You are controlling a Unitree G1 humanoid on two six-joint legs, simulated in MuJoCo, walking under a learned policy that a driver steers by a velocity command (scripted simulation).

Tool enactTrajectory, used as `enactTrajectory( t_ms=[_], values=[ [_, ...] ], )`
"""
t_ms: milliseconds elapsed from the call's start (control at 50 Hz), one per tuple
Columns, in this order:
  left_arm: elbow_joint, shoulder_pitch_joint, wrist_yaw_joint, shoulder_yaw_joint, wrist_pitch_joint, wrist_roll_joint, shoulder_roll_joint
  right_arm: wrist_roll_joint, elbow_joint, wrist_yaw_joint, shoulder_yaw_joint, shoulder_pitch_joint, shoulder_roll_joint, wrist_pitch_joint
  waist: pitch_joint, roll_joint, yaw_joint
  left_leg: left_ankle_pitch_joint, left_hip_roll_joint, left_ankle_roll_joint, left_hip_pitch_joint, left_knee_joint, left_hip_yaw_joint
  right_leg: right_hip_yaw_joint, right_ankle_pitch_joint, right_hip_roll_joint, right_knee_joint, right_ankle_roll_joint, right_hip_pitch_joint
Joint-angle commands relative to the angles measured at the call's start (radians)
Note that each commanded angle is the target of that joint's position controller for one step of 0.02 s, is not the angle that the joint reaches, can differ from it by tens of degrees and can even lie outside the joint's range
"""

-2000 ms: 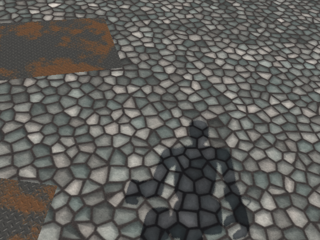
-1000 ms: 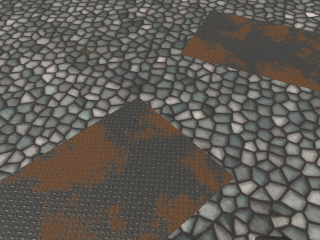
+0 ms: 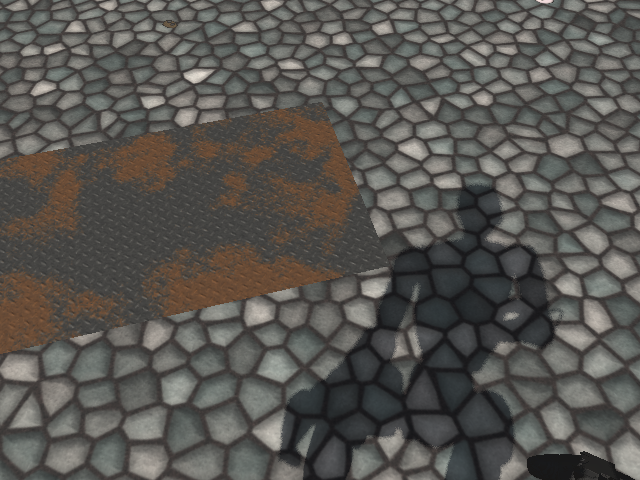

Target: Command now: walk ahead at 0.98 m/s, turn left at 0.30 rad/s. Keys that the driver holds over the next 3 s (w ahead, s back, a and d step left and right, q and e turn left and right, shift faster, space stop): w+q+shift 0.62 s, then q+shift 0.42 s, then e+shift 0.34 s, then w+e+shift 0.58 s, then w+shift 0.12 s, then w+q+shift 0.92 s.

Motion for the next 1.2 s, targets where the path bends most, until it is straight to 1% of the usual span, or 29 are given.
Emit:
enactTrajectory(
  t_ms=[20, 60, 80, 100, 120, 160, 180, 240, 320, 420, 460, 480, 500, 520, 540, 580, 640, 680, 760, 840, 860, 880, 900, 920, 940, 960, 1000, 1100, 1200],
  values=[
    [-0.027, 0.011, 0.036, 0.048, 0.003, 0.044, 0.201, 0.015, -0.005, -0.002, -0.049, 0.08, -0.136, -0.006, -0.075, -0.106, -0.101, -0.113, -0.149, 0.05, 0.306, -0.013, 0.057, -0.068, 1.444, -0.301, 0.207, 0.091, -0.012],
    [-0.055, -0.104, 0.053, 0.057, 0.036, 0.074, 0.223, 0.02, 0.127, -0.019, -0.088, 0.481, -0.203, 0.008, -0.204, -0.121, -0.307, -0.205, -0.174, 0.085, 0.64, -0.015, 0.046, -0.132, 1.519, -0.298, 0.704, 0.118, -0.105],
    [-0.085, -0.191, 0.052, 0.049, 0.033, 0.067, 0.198, 0.011, 0.173, -0.033, -0.116, 0.669, -0.256, 0.02, -0.239, -0.025, -0.414, -0.365, -0.086, 0.151, 0.886, 0.026, -0.091, -0.164, 1.123, -0.207, 1.177, 0.119, -0.379],
    [-0.134, -0.08, 0.018, 0.011, 0.009, 0.012, 0.034, -0.006, 0.189, -0.031, -0.129, 0.566, -0.305, 0.027, -0.276, 0.413, -0.195, -0.536, 0.166, 0.352, 1.202, -0.099, -0.728, -0.086, -0.083, 0.004, 1.587, 0.207, -0.964],
    [-0.171, -0.12, 0.016, -0.013, -0.012, 0.028, 0.074, -0.005, 0.13, -0.019, -0.123, 0.429, -0.237, 0.029, -0.287, 0.174, -0.198, -0.664, 0.205, 0.383, 1.155, -0.283, -0.951, 0.046, -0.038, -0.058, 1.583, 0.166, -1.086],
    [-0.201, -0.233, 0.002, -0.022, -0.032, 0.04, 0.104, -0.002, 0.142, -0.026, -0.103, 0.381, -0.139, 0.022, -0.082, -0.111, -0.131, -0.647, 0.166, 0.297, 0.818, -0.356, -0.772, 0.058, 0.085, -0.176, 1.376, 0.141, -1.026],
    [-0.228, -0.272, -0.001, -0.03, -0.019, 0.06, 0.087, 0.0, 0.153, -0.032, -0.098, 0.375, -0.135, 0.012, -0.021, -0.135, -0.097, -0.571, 0.11, 0.26, 0.677, -0.362, -0.676, 0.052, 0.07, -0.205, 1.315, 0.149, -0.983],
    [-0.271, -0.276, -0.012, -0.058, 0.04, 0.083, 0.055, 0.009, 0.158, -0.034, -0.094, 0.355, -0.164, -0.019, 0.076, -0.063, -0.025, -0.509, 0.004, 0.248, 0.409, -0.424, -0.542, -0.003, 0.04, -0.256, 1.118, 0.184, -0.928],
    [-0.357, -0.497, -0.032, -0.084, 0.037, 0.039, 0.035, 0.023, 0.138, -0.03, -0.112, 0.368, -0.187, -0.033, 0.116, 0.005, -0.098, -0.261, -0.079, 0.183, 0.246, -0.489, -0.431, -0.081, 0.366, -0.245, 0.642, 0.221, -0.704],
    [-0.352, -0.502, -0.013, -0.064, 0.026, 0.027, 0.076, 0.028, 0.145, -0.034, -0.137, 0.434, -0.232, -0.023, 0.005, 0.043, -0.145, 0.136, -0.041, 0.102, 0.562, -0.304, -0.465, -0.077, 0.416, -0.169, 0.402, 0.192, -0.571],
    [-0.291, -0.267, 0.012, -0.026, 0.014, 0.025, 0.147, 0.016, 0.137, -0.035, -0.149, 0.402, -0.284, -0.024, -0.165, 0.034, -0.017, 0.327, -0.065, 0.056, 0.589, 0.041, -0.436, -0.071, 0.255, -0.146, 0.396, 0.167, -0.292],
    [-0.25, -0.054, 0.033, 0.002, 0.009, 0.035, 0.203, 0.01, 0.119, -0.03, -0.144, 0.352, -0.26, -0.034, -0.277, 0.029, 0.094, 0.186, -0.1, 0.042, 0.436, 0.305, -0.416, 0.008, 0.119, -0.25, 0.459, 0.143, -0.034],
    [-0.225, 0.123, 0.051, 0.03, 0.009, 0.075, 0.28, 0.021, 0.077, -0.035, -0.103, 0.354, -0.094, -0.045, -0.427, -0.184, 0.119, -0.447, -0.167, 0.044, 0.204, 0.662, -0.312, 0.348, -0.238, -0.553, 0.419, 0.098, 0.221],
    [-0.219, 0.043, 0.039, 0.05, 0.021, 0.068, 0.343, 0.057, 0.01, -0.033, -0.078, 0.429, -0.072, -0.037, -0.539, -0.463, 0.016, -0.629, -0.178, 0.031, 0.0, 0.882, -0.231, 0.857, -0.375, -0.707, 0.206, -0.001, 0.271],
    [-0.238, -0.063, 0.034, 0.036, 0.029, 0.059, 0.212, 0.026, 0.042, -0.043, -0.087, 0.319, -0.147, -0.015, -0.346, -0.244, 0.028, -0.508, -0.088, 0.041, -0.098, 0.905, -0.198, 0.716, -0.464, -0.626, 0.184, 0.015, 0.131],
    [-0.201, -0.108, 0.026, 0.008, 0.032, 0.055, 0.095, -0.005, 0.035, -0.018, -0.091, 0.187, -0.145, 0.004, -0.121, -0.049, 0.022, -0.413, -0.027, 0.027, -0.073, 0.81, -0.168, 0.354, -0.085, -0.518, 0.187, 0.06, -0.122],
    [-0.107, -0.041, 0.018, -0.008, 0.009, 0.027, 0.03, -0.02, -0.019, 0.011, -0.073, 0.138, -0.065, 0.048, -0.021, -0.113, -0.043, -0.437, 0.018, 0.011, -0.092, 0.793, -0.151, 0.101, 0.349, -0.472, 0.177, 0.09, -0.239],
    [-0.09, -0.072, 0.008, -0.006, -0.006, 0.009, 0.034, -0.024, -0.078, 0.01, -0.062, 0.071, -0.057, 0.06, 0.021, -0.116, -0.081, -0.411, 0.017, -0.003, -0.107, 0.69, -0.118, -0.042, 0.71, -0.463, 0.17, 0.106, -0.283],
    [-0.089, -0.198, 0.018, 0.008, -0.017, -0.003, 0.092, -0.022, -0.092, 0.043, -0.048, 0.048, -0.065, 0.052, 0.043, -0.091, -0.142, -0.049, -0.077, -0.012, 0.261, 0.176, 0.041, -0.319, 0.768, -0.333, 0.153, 0.152, -0.476],
    [-0.12, -0.191, 0.025, 0.044, 0.003, -0.034, 0.212, -0.039, 0.007, 0.027, -0.092, 0.364, -0.154, 0.052, -0.143, -0.085, -0.277, -0.058, -0.182, 0.078, 0.704, 0.095, 0.033, -0.294, 1.038, -0.4, 0.676, 0.165, -0.476],
    [-0.119, -0.181, 0.019, 0.044, 0.019, -0.03, 0.19, -0.037, 0.048, 0.003, -0.114, 0.458, -0.194, 0.049, -0.179, -0.016, -0.304, -0.005, -0.169, 0.11, 0.844, 0.028, -0.027, -0.293, 0.657, -0.346, 0.963, 0.189, -0.562],
    [-0.109, -0.118, 0.013, 0.035, 0.039, -0.008, 0.114, -0.005, 0.036, -0.027, -0.14, 0.378, -0.271, 0.059, -0.102, 0.155, -0.241, 0.47, -0.038, 0.146, 0.901, 0.0, -0.186, -0.318, -0.223, -0.169, 1.337, 0.218, -0.753],
    [-0.175, 0.067, 0.025, 0.024, 0.06, 0.008, 0.095, -0.012, -0.032, -0.023, -0.154, 0.339, -0.367, 0.061, -0.307, 0.158, -0.119, 1.096, 0.217, 0.325, 1.082, 0.064, -0.562, -0.153, -0.323, -0.149, 1.6, 0.256, -0.894],
    [-0.186, 0.047, 0.035, 0.018, 0.071, 0.029, 0.127, 0.01, -0.072, -0.026, -0.161, 0.307, -0.345, 0.067, -0.44, 0.032, -0.149, 0.948, 0.259, 0.398, 1.107, -0.018, -0.68, -0.019, -0.227, -0.189, 1.619, 0.259, -0.925],
    [-0.203, 0.014, 0.039, 0.007, 0.077, 0.021, 0.133, 0.006, -0.094, -0.049, -0.154, 0.223, -0.302, 0.079, -0.375, 0.036, -0.123, 0.455, 0.254, 0.417, 0.967, -0.149, -0.76, 0.005, -0.176, -0.188, 1.56, 0.255, -0.97],
    [-0.21, -0.071, 0.04, 0.012, 0.084, 0.042, 0.155, 0.011, -0.09, -0.058, -0.133, 0.179, -0.227, 0.08, -0.253, -0.065, -0.1, 0.202, 0.176, 0.364, 0.807, -0.214, -0.717, 0.022, -0.149, -0.233, 1.429, 0.254, -0.955],
    [-0.217, -0.102, 0.046, 0.012, 0.117, 0.049, 0.146, 0.012, -0.056, -0.061, -0.115, 0.164, -0.19, 0.071, -0.097, -0.082, -0.043, 0.292, 0.096, 0.292, 0.545, -0.24, -0.583, 0.011, -0.149, -0.253, 1.243, 0.261, -0.843],
    [-0.213, -0.118, 0.052, -0.011, 0.138, 0.026, 0.064, -0.011, -0.013, -0.047, -0.113, 0.186, -0.179, 0.051, -0.196, -0.079, -0.037, 0.529, 0.026, 0.192, 0.458, -0.164, -0.414, -0.031, 0.037, -0.251, 0.983, 0.229, -0.694],
    [-0.21, -0.195, 0.036, -0.024, 0.149, 0.006, 0.03, -0.015, 0.037, -0.039, -0.072, 0.206, -0.091, 0.054, -0.161, 0.043, -0.085, 0.2, 0.012, 0.103, 0.445, -0.236, -0.344, -0.056, 0.152, -0.236, 0.755, 0.179, -0.57]
  ],
)
Next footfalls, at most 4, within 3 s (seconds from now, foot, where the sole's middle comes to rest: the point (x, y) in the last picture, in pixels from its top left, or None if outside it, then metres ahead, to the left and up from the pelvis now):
0.08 left None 0.28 0.08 -0.76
0.48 right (381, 351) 0.74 -0.04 -0.76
0.88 left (236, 268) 0.95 0.32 -0.76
1.34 right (285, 225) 1.09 0.21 -0.76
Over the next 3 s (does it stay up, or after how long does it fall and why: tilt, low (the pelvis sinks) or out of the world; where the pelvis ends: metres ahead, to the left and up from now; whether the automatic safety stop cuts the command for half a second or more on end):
stays up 2.03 0.63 -0.01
